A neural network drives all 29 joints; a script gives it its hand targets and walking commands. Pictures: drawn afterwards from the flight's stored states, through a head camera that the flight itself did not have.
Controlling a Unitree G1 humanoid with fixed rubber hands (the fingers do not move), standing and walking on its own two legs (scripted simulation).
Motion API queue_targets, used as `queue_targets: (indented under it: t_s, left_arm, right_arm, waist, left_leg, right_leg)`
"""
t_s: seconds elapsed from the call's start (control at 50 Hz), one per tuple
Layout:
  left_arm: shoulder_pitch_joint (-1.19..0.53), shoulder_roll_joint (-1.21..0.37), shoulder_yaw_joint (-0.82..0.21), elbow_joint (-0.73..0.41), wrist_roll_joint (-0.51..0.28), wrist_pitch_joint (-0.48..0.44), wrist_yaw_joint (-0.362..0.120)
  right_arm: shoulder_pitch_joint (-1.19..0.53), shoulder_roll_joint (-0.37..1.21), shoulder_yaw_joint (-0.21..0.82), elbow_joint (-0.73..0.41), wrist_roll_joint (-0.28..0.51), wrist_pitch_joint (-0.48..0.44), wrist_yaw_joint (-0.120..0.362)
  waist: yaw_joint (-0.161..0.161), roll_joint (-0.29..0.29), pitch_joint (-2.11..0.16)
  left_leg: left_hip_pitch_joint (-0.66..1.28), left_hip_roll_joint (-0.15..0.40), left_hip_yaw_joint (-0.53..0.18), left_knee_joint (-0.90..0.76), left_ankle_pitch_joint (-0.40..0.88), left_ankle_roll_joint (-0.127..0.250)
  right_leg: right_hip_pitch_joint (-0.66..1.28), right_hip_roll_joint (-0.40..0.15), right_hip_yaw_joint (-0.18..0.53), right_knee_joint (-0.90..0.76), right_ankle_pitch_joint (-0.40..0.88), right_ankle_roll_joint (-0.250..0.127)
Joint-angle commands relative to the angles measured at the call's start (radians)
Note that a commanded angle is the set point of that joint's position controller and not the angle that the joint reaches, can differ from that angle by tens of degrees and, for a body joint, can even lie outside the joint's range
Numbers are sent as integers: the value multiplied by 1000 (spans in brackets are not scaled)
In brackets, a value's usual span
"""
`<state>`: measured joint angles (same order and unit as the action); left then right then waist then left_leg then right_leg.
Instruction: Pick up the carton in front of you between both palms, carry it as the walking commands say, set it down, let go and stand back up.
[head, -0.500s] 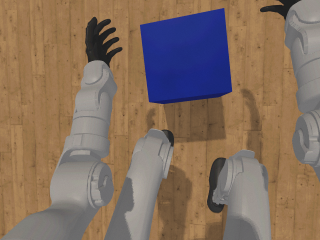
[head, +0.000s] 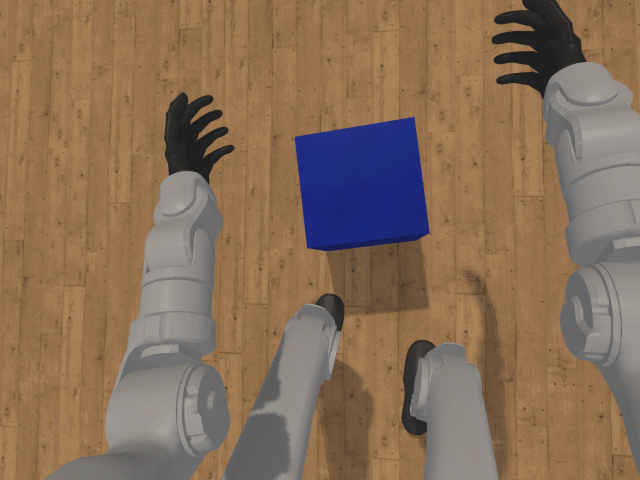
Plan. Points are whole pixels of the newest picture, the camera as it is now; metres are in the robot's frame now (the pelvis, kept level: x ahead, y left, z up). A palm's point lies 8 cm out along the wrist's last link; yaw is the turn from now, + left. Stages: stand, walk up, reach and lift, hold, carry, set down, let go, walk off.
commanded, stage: set down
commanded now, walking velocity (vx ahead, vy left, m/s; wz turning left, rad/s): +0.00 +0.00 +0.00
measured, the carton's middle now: (362, 195) +0.48 +0.09 -0.48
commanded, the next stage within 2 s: let go in 0.02 s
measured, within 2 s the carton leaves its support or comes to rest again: neither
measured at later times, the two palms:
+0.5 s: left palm (103, 238) +0.33 +0.25 +0.04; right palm out of the picture +0.42 -0.16 +0.02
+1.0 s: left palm (34, 324) +0.27 +0.23 +0.11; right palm out of the picture +0.30 -0.22 +0.10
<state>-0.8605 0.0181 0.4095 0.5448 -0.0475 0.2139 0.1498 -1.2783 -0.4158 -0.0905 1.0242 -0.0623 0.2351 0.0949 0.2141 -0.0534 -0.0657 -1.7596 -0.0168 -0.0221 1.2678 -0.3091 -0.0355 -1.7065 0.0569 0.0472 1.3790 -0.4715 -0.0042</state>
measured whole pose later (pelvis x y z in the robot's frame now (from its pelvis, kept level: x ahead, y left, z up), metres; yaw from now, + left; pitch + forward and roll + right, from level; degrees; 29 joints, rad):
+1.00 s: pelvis +0.12 +0.00 +0.17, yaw +0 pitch +5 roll +1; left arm 0.22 0.21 0.02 0.41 -0.03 0.05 -0.06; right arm 0.15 -0.18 -0.07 0.50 -0.03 0.03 0.01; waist 0.03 -0.01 0.02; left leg -0.32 -0.03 -0.04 0.46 -0.23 -0.01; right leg -0.23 0.01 0.05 0.48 -0.34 -0.01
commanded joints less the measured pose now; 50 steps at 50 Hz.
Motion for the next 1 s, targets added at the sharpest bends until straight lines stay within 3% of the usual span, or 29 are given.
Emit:
queue_targets:
  t_s: [0.0,0.12,0.22,0.32,0.4,0.48,0.6,0.82,0.98]
  left_arm:
    - [-121,82,14,-98,20,-23,-10]
    - [23,75,-13,-116,63,-54,-54]
    - [228,110,-78,-148,97,-91,-131]
    - [381,162,-153,-161,107,-118,-205]
    - [520,201,-221,-148,87,-136,-243]
    - [682,232,-285,-150,56,-157,-259]
    - [895,248,-364,-231,9,-190,-247]
    - [1045,278,-375,-263,-7,-192,-223]
    - [1110,293,-347,-208,30,-180,-208]
  right_arm:
    - [-261,-79,-25,-90,-17,-22,5]
    - [-78,-19,-88,-129,-65,-45,-19]
    - [193,106,-130,-295,-92,-73,-97]
    - [403,192,-147,-461,-103,-107,-184]
    - [584,219,-131,-519,-84,-131,-208]
    - [764,216,-102,-534,-51,-160,-200]
    - [988,188,-62,-545,-7,-210,-168]
    - [1297,169,-25,-565,9,-233,-126]
    - [1457,150,13,-635,45,-217,-72]
  waist:
    - [48,-151,-918]
    - [20,-126,-1003]
    - [5,-112,-1026]
    - [-28,-75,-830]
    - [-45,-24,-650]
    - [-56,26,-518]
    - [-80,75,-396]
    - [-169,24,-175]
    - [-191,38,-98]
  left_leg:
    - [613,-45,138,-116,329,-47]
    - [777,-49,132,-204,436,-39]
    - [920,-50,123,-282,516,-13]
    - [1050,-38,94,-379,425,11]
    - [1171,-21,70,-458,318,12]
    - [1306,-6,43,-535,273,5]
    - [1515,2,-6,-613,393,-8]
    - [1674,-21,-11,-734,496,-1]
    - [1735,-40,-1,-811,565,9]
  right_leg:
    - [540,34,-33,-218,250,7]
    - [676,40,-33,-311,392,16]
    - [828,39,-30,-403,494,32]
    - [861,37,-33,-544,368,38]
    - [866,28,-43,-641,216,31]
    - [908,16,-49,-709,147,23]
    - [1002,11,-51,-776,189,11]
    - [1293,-8,-25,-914,389,20]
    - [1469,-22,-3,-982,589,38]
